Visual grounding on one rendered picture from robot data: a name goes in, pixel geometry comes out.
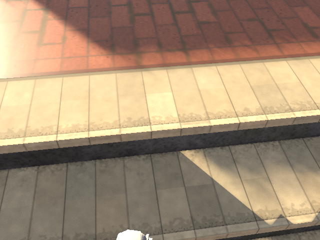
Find stairs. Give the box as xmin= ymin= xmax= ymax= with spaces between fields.
xmin=0 ymin=122 xmax=320 ymax=240

